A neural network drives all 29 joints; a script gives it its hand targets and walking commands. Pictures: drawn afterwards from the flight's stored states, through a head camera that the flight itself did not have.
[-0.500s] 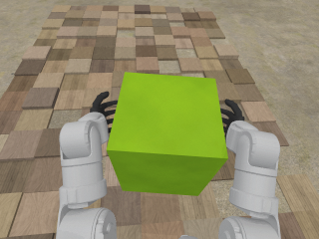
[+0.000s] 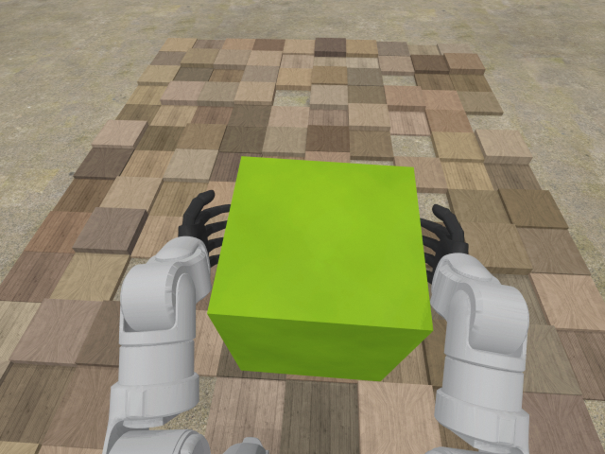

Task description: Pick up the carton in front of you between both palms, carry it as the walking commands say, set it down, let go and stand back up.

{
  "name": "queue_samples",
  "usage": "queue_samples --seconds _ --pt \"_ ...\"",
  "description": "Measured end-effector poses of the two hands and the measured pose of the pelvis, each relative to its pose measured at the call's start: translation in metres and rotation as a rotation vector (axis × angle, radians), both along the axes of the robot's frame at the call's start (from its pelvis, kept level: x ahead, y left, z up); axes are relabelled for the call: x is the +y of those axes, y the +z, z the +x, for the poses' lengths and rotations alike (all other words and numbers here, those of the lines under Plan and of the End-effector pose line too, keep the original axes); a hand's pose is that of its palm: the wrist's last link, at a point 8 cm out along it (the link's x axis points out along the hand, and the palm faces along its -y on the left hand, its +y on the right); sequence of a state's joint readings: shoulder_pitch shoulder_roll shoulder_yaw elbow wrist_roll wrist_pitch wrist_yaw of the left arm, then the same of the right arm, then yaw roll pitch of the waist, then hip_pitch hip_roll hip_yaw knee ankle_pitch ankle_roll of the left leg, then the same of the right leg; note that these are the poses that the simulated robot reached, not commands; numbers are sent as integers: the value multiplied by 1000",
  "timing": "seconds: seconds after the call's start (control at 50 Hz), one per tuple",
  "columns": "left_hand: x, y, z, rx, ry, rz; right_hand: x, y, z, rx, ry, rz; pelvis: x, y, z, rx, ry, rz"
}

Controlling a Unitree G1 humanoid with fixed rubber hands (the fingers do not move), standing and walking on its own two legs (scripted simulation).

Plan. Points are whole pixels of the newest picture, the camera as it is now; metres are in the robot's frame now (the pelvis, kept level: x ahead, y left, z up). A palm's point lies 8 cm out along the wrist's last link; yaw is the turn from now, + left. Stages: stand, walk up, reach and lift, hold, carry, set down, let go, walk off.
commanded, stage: carry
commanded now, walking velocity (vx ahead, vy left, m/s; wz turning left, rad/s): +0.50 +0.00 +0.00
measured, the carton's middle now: (317, 280) +0.35 +0.02 +0.04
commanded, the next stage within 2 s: none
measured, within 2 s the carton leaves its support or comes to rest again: neither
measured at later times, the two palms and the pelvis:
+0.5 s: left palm (269, 109) +0.69 +0.14 +0.09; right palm (434, 121) +0.67 -0.16 +0.09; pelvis +0.35 +0.01 -0.02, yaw -1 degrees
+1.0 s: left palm (281, 37) +0.99 +0.16 +0.10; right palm (408, 41) +1.00 -0.14 +0.09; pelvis +0.66 +0.00 -0.03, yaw +0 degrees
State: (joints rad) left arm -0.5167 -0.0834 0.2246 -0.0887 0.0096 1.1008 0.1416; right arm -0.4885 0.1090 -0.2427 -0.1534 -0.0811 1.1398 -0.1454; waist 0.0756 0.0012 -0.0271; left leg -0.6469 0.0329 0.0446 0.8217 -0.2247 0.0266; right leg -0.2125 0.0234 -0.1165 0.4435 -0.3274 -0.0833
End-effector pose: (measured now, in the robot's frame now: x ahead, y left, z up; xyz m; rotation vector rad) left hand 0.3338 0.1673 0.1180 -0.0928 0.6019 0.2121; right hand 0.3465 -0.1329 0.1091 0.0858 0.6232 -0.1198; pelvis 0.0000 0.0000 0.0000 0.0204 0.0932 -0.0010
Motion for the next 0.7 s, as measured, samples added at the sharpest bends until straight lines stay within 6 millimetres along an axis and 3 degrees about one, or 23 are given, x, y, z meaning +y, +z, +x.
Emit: queue_samples --seconds 0.08,0.2,0.26,0.34,0.44,0.54,0.62,0.7 --pt "0 -2 61 -3 -33 0 0 -2 51 -3 -26 -11 11 -8 61 -5 -7 -25" --pt "4 -33 157 28 -100 -26 4 -21 130 29 -79 -59 27 -31 158 -45 -24 -35" --pt "-1 -45 196 81 -126 -30 -1 -32 160 83 -102 -66 31 -27 193 -33 -29 -38" --pt "-10 -47 247 95 -136 -40 -9 -34 206 96 -125 -58 32 -19 239 -10 -29 -43" --pt "-20 -36 315 33 -130 -39 -20 -22 277 33 -128 -45 24 -17 303 9 -21 -41" --pt "-35 -28 389 -23 -116 -22 -36 -15 358 -22 -106 -41 4 -27 380 6 -16 -25" --pt "-47 -35 447 -29 -100 17 -47 -29 425 -30 -61 -29 -11 -47 441 -7 -9 -34" --pt "-43 -53 479 69 -54 25 -43 -49 471 66 -20 -11 -20 -41 481 1 -2 -32"
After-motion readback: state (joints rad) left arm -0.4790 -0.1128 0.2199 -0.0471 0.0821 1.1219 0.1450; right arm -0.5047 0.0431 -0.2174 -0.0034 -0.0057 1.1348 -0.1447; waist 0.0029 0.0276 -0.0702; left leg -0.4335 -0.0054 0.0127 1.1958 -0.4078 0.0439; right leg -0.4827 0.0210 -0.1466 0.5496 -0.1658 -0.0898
